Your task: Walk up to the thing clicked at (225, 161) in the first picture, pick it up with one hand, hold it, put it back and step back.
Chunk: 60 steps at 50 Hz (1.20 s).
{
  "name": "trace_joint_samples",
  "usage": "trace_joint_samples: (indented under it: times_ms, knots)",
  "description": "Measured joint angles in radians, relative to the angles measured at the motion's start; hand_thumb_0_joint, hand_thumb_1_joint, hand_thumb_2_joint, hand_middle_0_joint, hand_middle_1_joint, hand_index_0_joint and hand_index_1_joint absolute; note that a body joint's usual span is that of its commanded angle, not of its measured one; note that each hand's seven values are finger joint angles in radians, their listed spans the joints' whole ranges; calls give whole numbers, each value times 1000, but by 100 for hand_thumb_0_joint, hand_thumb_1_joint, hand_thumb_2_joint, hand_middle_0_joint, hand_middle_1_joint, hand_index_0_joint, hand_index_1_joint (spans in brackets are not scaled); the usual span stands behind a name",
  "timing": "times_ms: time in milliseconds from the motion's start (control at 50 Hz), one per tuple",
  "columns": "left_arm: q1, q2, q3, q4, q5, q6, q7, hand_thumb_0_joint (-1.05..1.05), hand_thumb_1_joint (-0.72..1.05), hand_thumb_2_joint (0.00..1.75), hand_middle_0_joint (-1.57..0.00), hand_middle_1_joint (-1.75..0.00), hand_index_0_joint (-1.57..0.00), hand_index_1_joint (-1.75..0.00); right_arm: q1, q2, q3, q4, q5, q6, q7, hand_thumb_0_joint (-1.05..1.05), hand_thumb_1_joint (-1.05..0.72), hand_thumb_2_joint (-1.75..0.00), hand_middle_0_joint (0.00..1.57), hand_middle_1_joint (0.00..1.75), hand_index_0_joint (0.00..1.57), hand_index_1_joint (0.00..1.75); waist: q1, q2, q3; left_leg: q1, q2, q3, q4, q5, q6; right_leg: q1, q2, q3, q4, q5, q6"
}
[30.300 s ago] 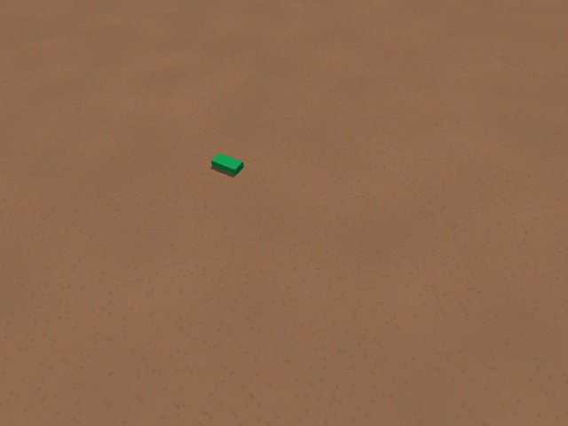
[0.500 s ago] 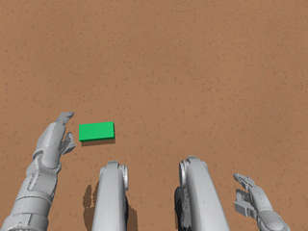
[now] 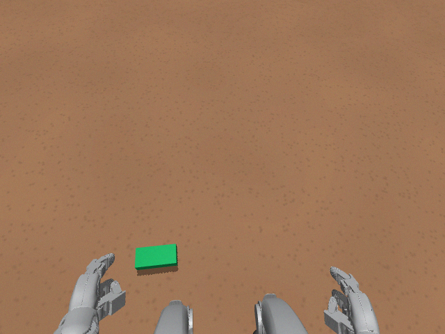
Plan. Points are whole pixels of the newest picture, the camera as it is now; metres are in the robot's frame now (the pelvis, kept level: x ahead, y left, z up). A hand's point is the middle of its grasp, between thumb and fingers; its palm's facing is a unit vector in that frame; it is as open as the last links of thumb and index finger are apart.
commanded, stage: home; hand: left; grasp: from above
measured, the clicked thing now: (156, 256) +0.45 +0.23 -0.64
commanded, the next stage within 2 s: none
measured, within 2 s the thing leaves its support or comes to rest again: neither
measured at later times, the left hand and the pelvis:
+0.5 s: hand (103, 314) +0.19 +0.18 +0.01, palm faces +0.08 -0.98 -0.20, open 7.4 cm; pelvis +0.03 +0.00 +0.05, yaw +1 degrees
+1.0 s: hand (104, 313) +0.19 +0.18 +0.01, palm faces +0.06 -0.98 -0.20, open 7.4 cm; pelvis +0.03 +0.00 +0.05, yaw +1 degrees
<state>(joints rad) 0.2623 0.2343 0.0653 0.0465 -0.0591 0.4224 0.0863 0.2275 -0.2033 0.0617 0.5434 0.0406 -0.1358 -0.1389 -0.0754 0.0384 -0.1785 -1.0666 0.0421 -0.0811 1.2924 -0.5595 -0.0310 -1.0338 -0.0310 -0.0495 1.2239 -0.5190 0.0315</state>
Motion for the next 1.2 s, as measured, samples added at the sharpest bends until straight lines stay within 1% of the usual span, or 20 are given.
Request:
trace_joint_samples:
  times_ms: [80, 180, 300, 440, 540, 640, 920, 1200]
  knots:
    - [88, -10, -6, -71, -10, 20, -5, 1, 91, 90, -21, -30, -20, -30, 47, -8, -9, -9, -5, -20, -22, 1, -91, -90, 20, 30, 20, 30, -2, 7, -1, 122, 4, 5, -101, 20, 2, 124, 3, -2, -105, 22, 1]
    - [194, -17, -17, -161, -12, 36, -16, 1, 91, 90, -20, -30, -20, -30, 81, -19, -23, -23, -11, -42, -40, 1, -91, -90, 20, 30, 20, 30, 6, 16, -11, 250, 6, 13, -202, 40, 5, 252, 4, -1, -211, 45, 2]
    - [255, -18, -25, -204, -5, 48, -40, 1, 91, 90, -20, -30, -20, -30, 74, -24, -31, -32, -21, -67, -45, 1, -91, -90, 20, 30, 20, 30, 21, 20, -18, 337, 2, 15, -262, 51, 8, 342, -1, -3, -271, 55, 5]
    - [245, -20, -28, -176, 4, 49, -63, 1, 91, 90, -20, -30, -20, -30, 39, -23, -29, -32, -33, -96, -38, 1, -90, -90, 20, 30, 20, 30, 37, 14, -1, 368, -3, 12, -276, 56, 7, 373, -6, -7, -280, 55, 5]
    - [237, -22, -31, -175, 10, 45, -66, 1, 91, 90, -20, -30, -20, -30, 32, -19, -26, -24, -37, -103, -34, 1, -90, -90, 20, 30, 21, 30, 43, 7, 12, 372, -4, 10, -275, 57, 6, 376, -6, -8, -276, 54, 4]
    - [232, -21, -34, -172, 14, 41, -65, 1, 91, 90, -20, -30, -20, -30, 38, -18, -24, -10, -40, -103, -33, 1, -90, -90, 21, 30, 21, 30, 41, 7, 17, 374, -4, 9, -275, 58, 5, 380, -6, -9, -277, 55, 4]
    - [232, -19, -31, -169, 11, 41, -62, 1, 91, 90, -20, -30, -20, -30, 66, -20, -29, 9, -38, -101, -37, 1, -90, -90, 21, 30, 21, 30, 32, 11, 18, 377, 0, 17, -275, 60, 8, 379, -2, 0, -280, 62, 6]
    - [232, -17, -32, -173, 9, 46, -65, 1, 91, 90, -20, -29, -20, -30, 58, -20, -30, 3, -36, -108, -38, 1, -90, -90, 21, 30, 21, 30, 34, 12, 17, 373, 0, 19, -270, 60, 9, 375, -2, 2, -276, 63, 7]
